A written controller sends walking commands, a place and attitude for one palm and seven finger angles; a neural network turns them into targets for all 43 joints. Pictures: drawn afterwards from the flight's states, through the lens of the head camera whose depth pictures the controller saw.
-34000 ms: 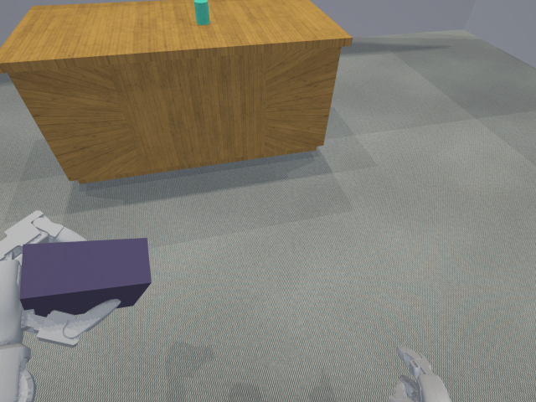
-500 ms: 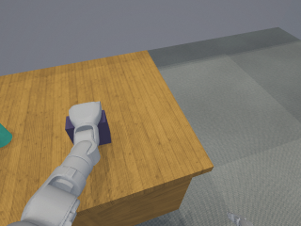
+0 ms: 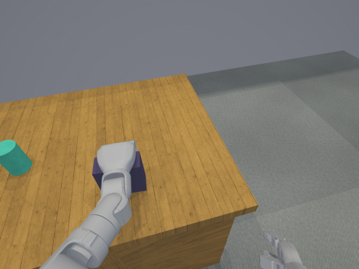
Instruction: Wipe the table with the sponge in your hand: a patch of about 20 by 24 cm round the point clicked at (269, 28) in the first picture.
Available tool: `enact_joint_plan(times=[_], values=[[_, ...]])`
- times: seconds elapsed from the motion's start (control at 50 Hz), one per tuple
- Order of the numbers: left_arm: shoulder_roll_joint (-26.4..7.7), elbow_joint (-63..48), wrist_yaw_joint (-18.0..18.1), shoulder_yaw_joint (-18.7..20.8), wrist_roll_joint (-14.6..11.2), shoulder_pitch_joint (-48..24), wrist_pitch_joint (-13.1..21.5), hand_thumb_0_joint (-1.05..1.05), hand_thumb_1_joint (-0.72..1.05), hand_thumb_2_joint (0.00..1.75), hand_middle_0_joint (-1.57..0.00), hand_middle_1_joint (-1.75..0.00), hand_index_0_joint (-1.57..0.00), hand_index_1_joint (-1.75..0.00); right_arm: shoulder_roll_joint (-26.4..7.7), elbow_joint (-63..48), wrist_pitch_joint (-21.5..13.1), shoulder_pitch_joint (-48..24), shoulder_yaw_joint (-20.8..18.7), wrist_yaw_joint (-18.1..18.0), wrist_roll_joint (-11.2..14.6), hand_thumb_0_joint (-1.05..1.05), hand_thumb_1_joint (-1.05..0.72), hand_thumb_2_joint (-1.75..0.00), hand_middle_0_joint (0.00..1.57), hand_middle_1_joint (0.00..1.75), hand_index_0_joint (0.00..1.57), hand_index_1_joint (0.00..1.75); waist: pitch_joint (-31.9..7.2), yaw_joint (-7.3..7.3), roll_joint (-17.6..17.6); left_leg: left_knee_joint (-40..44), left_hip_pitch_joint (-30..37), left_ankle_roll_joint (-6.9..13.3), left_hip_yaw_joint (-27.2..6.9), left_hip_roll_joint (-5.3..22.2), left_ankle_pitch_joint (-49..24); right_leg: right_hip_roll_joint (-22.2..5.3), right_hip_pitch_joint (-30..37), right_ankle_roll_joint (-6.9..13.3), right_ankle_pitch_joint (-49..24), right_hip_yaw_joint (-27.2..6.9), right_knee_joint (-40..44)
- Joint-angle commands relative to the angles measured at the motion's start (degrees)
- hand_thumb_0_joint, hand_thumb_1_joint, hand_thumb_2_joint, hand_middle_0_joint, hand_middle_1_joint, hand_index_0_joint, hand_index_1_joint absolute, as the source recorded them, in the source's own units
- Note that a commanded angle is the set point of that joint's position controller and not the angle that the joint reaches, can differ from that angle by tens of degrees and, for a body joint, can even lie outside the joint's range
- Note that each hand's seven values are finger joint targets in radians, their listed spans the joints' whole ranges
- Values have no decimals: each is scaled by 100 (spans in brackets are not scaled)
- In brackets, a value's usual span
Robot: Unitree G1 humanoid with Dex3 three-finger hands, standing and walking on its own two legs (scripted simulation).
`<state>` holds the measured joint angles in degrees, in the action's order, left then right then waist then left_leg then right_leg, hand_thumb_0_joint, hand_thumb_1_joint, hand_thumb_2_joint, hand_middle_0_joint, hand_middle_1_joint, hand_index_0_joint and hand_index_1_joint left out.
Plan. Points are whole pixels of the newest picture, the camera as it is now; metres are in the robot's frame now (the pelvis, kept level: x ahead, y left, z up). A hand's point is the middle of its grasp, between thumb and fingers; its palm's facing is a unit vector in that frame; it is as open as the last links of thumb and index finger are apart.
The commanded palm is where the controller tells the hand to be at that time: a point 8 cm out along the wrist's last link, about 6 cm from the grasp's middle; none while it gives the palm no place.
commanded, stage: wipe back along the middle lane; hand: left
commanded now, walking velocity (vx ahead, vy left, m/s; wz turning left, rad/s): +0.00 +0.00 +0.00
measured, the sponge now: (123, 178) +0.34 +0.20 -0.01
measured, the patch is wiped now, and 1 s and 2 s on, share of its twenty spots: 0.75 0.80 0.80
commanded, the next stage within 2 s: slide across to the third lane in 0.92 s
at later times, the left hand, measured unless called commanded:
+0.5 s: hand (123, 182) +0.31 +0.18 +0.02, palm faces -0.01 -0.06 -1.00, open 9.5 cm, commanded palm +0.26 +0.17 +0.05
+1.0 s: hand (123, 183) +0.31 +0.18 +0.02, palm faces -0.01 -0.07 -1.00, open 9.5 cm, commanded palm +0.26 +0.17 +0.05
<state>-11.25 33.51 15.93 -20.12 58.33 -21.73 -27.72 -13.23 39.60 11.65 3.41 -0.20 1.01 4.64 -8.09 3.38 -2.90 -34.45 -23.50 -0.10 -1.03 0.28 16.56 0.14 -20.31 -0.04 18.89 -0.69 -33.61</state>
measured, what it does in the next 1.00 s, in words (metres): stands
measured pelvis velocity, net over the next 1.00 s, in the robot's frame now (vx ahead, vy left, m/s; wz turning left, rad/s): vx -0.01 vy -0.01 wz -0.02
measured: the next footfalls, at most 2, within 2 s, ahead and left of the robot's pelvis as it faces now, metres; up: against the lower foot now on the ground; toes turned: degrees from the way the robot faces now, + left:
none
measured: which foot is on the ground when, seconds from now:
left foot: down 0.00-1.00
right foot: down 0.00-1.00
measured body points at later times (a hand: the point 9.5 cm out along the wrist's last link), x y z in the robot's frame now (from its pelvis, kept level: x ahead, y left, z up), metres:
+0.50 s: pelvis +0.00 -0.01 +0.00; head -0.01 -0.04 +0.45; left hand +0.30 +0.18 +0.08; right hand +0.21 -0.23 -0.10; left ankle +0.01 +0.12 -0.73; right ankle -0.02 -0.13 -0.73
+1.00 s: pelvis -0.01 -0.01 +0.00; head -0.02 -0.03 +0.45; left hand +0.30 +0.18 +0.08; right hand +0.21 -0.23 -0.10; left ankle +0.01 +0.12 -0.73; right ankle -0.02 -0.13 -0.73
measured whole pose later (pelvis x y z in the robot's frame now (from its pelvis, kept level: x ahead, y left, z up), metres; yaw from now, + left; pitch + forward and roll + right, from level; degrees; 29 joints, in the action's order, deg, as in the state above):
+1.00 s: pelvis -0.01 -0.01 +0.00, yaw -1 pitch +4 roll +0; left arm -11.9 20.8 14.6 -19.9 58.7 -11.1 -28.5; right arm -13.7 39.0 10.1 2.8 0.3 1.0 5.0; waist -6.7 4.0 -3.2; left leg -34.1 -21.3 -0.6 -0.1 0.8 16.4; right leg 0.7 -19.2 0.5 19.1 -1.7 -34.7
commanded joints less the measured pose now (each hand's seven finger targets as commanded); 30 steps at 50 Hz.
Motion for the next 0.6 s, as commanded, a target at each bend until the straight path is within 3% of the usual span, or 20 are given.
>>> enact_joint_plan(times=[0.0,0.02,0.06,0.08,0.1,0.14,0.16,0.18,0.2,0.22,0.24,0.28,0.3,0.36,0.38,0.4,0.46,0.48,0.54,0.58], values=[[7,-567,-246,-52,-196,-574,-76,0,10,130,-120,-160,-120,-160,-680,-893,-207,-927,-183,-30,26,0,-90,-90,20,30,20,30,-711,-37,592,370,783,164,94,-130,-1229,180,183,402,-1661,206,445],[-139,-548,-242,59,-192,-692,-91,0,10,130,-120,-160,-120,-160,-683,-862,-204,-922,-184,-44,32,0,-90,-90,20,30,20,30,-614,-61,669,372,765,164,89,-129,-1185,187,126,400,-1627,187,477],[-56,-580,-276,-41,-171,-554,-112,0,10,130,-120,-160,-120,-160,-673,-902,-220,-975,-162,-56,36,0,-90,-90,20,30,20,30,-602,-39,702,389,741,166,109,-158,-1112,169,155,390,-1564,148,513],[-354,-678,-273,335,-195,-494,-96,0,10,130,-120,-160,-120,-160,-698,-907,-229,-1015,-174,-68,23,0,-90,-90,20,30,20,30,-749,55,745,403,741,162,48,-150,-1189,193,265,421,-1672,67,508],[-164,-677,-282,85,-160,-378,-89,0,10,130,-120,-160,-120,-160,-691,-916,-228,-981,-167,-75,26,0,-90,-90,20,30,20,30,-782,-7,764,358,802,169,104,-167,-1229,172,305,394,-1756,108,465],[-109,-790,-306,20,-151,-131,-56,0,10,130,-120,-160,-120,-160,-679,-952,-254,-1006,-162,-47,32,0,-90,-90,20,30,20,30,-746,2,810,311,785,167,121,-186,-1344,161,358,391,-2025,61,447],[-88,-870,-314,10,-154,8,-38,0,10,130,-120,-160,-120,-160,-677,-962,-272,-1008,-165,-23,25,0,-90,-90,20,30,20,30,-838,29,805,295,808,165,126,-184,-1440,156,427,396,-2176,59,402],[-295,-981,-320,267,-188,227,-25,0,10,130,-120,-160,-120,-160,-687,-1006,-273,-1095,-175,-18,25,0,-90,-90,20,30,20,30,-871,127,778,316,773,161,68,-190,-1482,169,498,422,-2218,-44,421],[-39,-1061,-337,-45,-188,276,-21,0,10,130,-120,-160,-120,-160,-675,-1016,-268,-1041,-158,-3,30,0,-90,-90,20,30,20,30,-876,44,761,284,832,173,121,-188,-1513,149,529,396,-2303,40,373],[-151,-1094,-337,31,-180,303,-13,0,10,130,-120,-160,-120,-160,-673,-1007,-270,-1053,-166,8,44,0,-90,-90,20,30,20,30,-774,42,842,292,795,168,108,-185,-1464,162,463,394,-2228,23,398],[-37,-1206,-348,-75,-181,411,-14,0,10,130,-120,-160,-120,-160,-667,-1038,-284,-1081,-165,22,41,0,-90,-90,20,30,20,30,-771,49,824,295,797,171,127,-189,-1477,156,492,387,-2259,19,397],[-326,-1403,-350,256,-211,653,-35,0,10,130,-120,-160,-120,-160,-691,-1069,-303,-1196,-174,33,43,0,-90,-90,20,30,20,30,-773,153,827,324,768,167,66,-194,-1504,172,569,413,-2313,-99,434],[-55,-1459,-361,-81,-215,679,-63,0,10,130,-120,-160,-120,-160,-668,-1073,-297,-1160,-158,43,55,0,-90,-90,20,30,20,30,-727,75,788,308,821,178,116,-193,-1478,155,548,386,-2271,6,395],[-17,-1643,-383,-161,-224,783,-97,0,10,130,-120,-160,-120,-160,-665,-1077,-313,-1209,-165,81,65,0,-90,-90,20,30,20,30,-556,72,844,335,823,185,110,-180,-1431,166,458,387,-2175,-13,440],[-233,-1726,-384,124,-270,886,-112,0,10,130,-120,-160,-120,-160,-678,-1091,-319,-1271,-178,79,61,0,-90,-90,20,30,20,30,-595,152,919,362,781,183,55,-180,-1429,185,526,406,-2161,-74,464],[-79,-1739,-383,-73,-260,937,-125,0,10,130,-120,-160,-120,-160,-677,-1085,-319,-1232,-169,85,64,0,-90,-90,20,30,20,30,-590,96,893,331,836,192,113,-174,-1420,170,522,382,-2179,10,419],[-171,-1721,-375,-10,-216,906,-136,0,10,130,-120,-160,-120,-160,-676,-1042,-353,-1224,-154,70,71,0,-90,-90,20,30,20,30,-512,89,945,338,804,182,122,-187,-1365,175,454,371,-2152,-48,439],[-350,-1757,-376,232,-219,876,-139,0,10,130,-120,-160,-120,-160,-689,-1034,-358,-1266,-168,53,58,0,-90,-90,20,30,20,30,-556,152,983,373,782,181,60,-181,-1353,201,475,397,-2103,-103,464],[-148,-1661,-366,-46,-142,624,-155,0,10,130,-120,-160,-120,-160,-678,-994,-384,-1196,-154,30,63,0,-90,-90,20,30,20,30,-438,46,886,355,801,182,126,-186,-1241,190,319,369,-1946,-36,455],[-446,-1666,-339,316,-119,720,-132,0,10,130,-120,-160,-120,-160,-699,-989,-399,-1230,-166,27,51,0,-90,-90,20,30,20,30,-576,154,800,365,775,163,60,-193,-1285,219,385,418,-1979,-128,428]])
